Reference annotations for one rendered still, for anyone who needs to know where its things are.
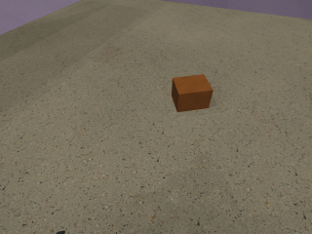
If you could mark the carton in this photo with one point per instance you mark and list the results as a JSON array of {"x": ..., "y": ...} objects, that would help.
[{"x": 191, "y": 93}]

